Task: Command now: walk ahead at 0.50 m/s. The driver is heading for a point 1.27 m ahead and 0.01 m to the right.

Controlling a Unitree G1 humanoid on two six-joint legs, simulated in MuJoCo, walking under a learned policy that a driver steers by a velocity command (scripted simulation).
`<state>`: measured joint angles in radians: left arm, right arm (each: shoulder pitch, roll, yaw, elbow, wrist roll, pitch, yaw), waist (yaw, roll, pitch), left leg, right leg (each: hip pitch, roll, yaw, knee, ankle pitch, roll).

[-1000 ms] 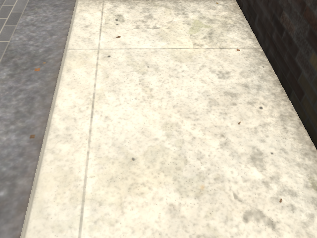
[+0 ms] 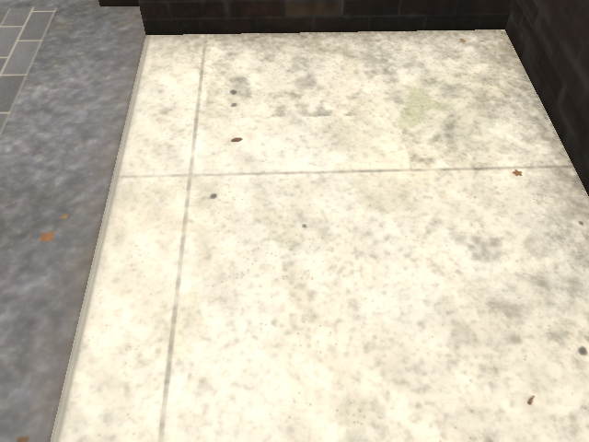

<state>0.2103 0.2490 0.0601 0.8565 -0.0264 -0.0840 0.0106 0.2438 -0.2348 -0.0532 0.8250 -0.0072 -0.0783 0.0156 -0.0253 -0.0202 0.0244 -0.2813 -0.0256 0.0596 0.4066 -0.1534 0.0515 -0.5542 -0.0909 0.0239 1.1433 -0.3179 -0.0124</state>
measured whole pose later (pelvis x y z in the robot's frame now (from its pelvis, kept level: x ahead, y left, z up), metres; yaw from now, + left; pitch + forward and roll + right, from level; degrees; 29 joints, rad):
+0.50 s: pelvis +0.27 -0.09 +0.01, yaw +0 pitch +2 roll +1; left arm 0.32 0.22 0.06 0.95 0.01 -0.09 -0.02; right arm 0.18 -0.27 -0.08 0.83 0.02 -0.07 -0.02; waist 0.05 0.04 0.00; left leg -0.60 0.09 -0.02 1.11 -0.22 0.04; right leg -0.24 0.03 -0.05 0.37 -0.17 -0.06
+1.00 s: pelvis +0.56 -0.03 +0.00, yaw +0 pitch +2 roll +1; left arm 0.26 0.26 0.06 0.96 -0.02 -0.09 0.00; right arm 0.18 -0.24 -0.07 0.85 0.00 -0.09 0.03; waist 0.00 -0.03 0.03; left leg -0.33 -0.05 0.07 0.44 -0.14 0.07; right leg -0.44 -0.06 0.03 1.20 -0.35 -0.04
